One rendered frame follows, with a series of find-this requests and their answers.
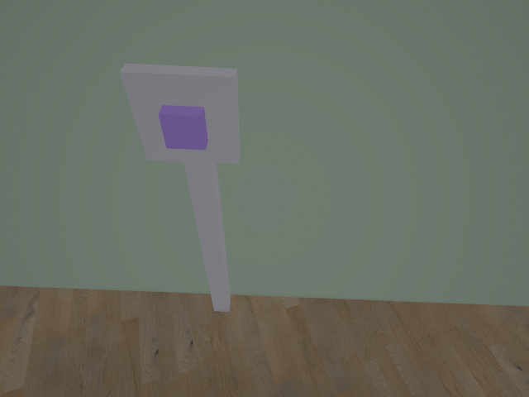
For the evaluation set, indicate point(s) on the panel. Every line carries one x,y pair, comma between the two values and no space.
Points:
148,87

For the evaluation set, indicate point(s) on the button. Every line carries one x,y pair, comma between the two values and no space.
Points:
183,127

